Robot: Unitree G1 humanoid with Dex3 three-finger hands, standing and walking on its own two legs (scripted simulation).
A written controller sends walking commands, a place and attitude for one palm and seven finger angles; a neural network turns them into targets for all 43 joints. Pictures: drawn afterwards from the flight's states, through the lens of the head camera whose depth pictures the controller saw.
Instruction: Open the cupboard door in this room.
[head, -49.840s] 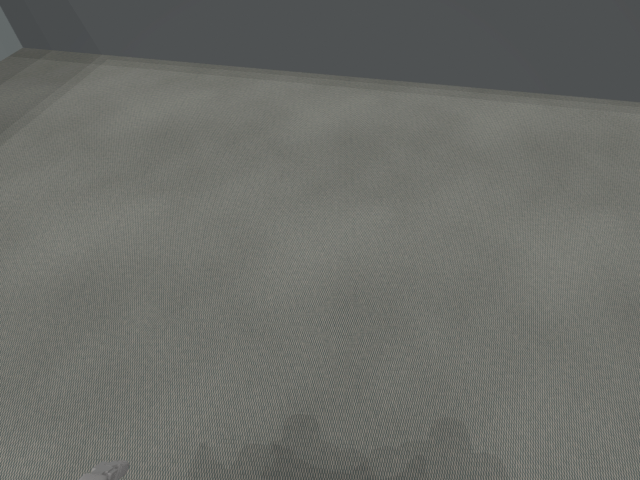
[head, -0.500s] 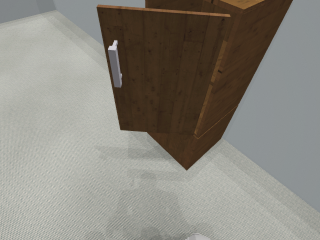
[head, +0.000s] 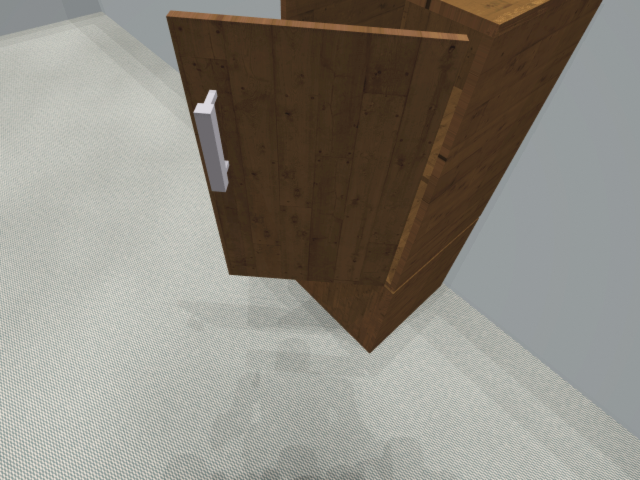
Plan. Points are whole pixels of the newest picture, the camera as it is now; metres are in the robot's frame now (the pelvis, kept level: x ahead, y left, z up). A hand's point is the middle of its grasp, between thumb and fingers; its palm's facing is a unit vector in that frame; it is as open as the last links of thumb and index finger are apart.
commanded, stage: come to a stop and stand still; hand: left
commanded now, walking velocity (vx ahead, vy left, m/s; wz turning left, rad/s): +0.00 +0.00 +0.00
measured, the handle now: (216, 142) +0.56 +0.19 +0.09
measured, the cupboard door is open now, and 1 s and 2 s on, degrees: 44 44 44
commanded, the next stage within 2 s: none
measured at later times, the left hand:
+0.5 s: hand out of the picture -0.04 +0.18 -0.17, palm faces +0.01 -0.98 -0.21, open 7.4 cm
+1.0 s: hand out of the picture -0.14 +0.18 -0.18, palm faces +0.03 -0.99 -0.16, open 7.4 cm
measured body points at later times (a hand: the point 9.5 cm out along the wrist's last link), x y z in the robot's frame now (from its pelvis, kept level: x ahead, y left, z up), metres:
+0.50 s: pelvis -0.06 +0.00 +0.00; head -0.08 +0.00 +0.45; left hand -0.04 +0.23 -0.15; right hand +0.01 -0.24 -0.14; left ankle -0.02 +0.10 -0.73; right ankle -0.03 -0.12 -0.73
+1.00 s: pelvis -0.12 +0.02 +0.00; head -0.13 +0.04 +0.45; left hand -0.14 +0.24 -0.17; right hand -0.14 -0.20 -0.15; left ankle -0.02 +0.10 -0.73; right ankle -0.04 -0.12 -0.73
